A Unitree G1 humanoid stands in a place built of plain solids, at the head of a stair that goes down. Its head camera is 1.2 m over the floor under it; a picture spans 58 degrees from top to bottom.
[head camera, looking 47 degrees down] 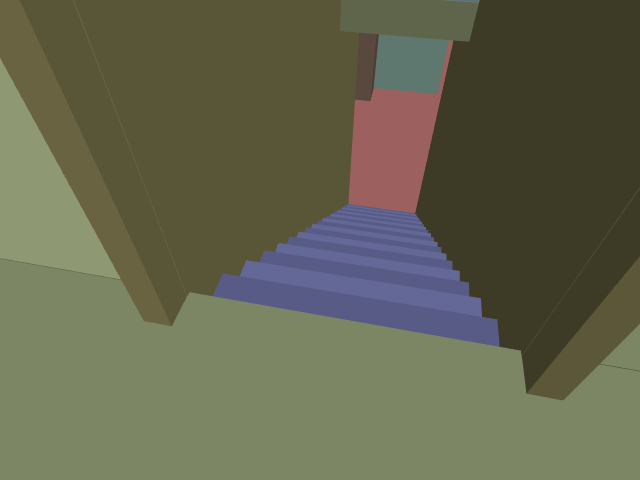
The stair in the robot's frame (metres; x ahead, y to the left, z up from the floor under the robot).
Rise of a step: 0.19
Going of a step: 0.23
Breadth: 1.09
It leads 12 degrees to the right of straight ahead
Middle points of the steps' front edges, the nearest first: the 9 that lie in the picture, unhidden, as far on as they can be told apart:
0.77 -0.09 0.00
1.00 -0.13 -0.18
1.22 -0.18 -0.37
1.45 -0.23 -0.56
1.68 -0.28 -0.74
1.91 -0.32 -0.93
2.14 -0.37 -1.12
2.37 -0.42 -1.30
2.60 -0.47 -1.49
